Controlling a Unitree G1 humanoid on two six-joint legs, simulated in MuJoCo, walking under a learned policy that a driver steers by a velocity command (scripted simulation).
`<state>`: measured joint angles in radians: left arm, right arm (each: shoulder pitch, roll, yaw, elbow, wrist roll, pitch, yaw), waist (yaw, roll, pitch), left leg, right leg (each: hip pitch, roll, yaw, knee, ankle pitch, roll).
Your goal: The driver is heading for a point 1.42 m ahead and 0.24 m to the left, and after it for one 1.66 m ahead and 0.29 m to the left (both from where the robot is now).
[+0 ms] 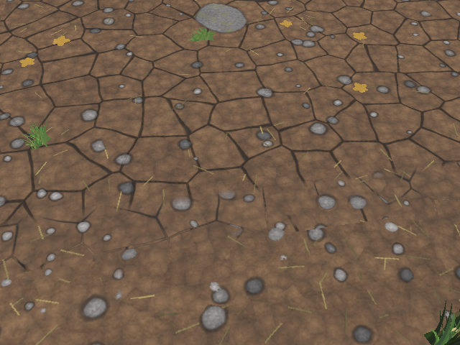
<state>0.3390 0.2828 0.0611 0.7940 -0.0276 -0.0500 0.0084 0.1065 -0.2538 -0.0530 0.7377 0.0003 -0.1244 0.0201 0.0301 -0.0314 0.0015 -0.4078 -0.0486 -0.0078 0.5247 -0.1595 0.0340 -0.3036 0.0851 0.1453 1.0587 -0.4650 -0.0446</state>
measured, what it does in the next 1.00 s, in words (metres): walks ahead, turning left: right foot, then left foot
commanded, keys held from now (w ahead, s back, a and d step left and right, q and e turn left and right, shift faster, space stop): w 0.06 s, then w+q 0.02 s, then q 0.52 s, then w+q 0.16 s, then w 0.04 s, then w+e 0.20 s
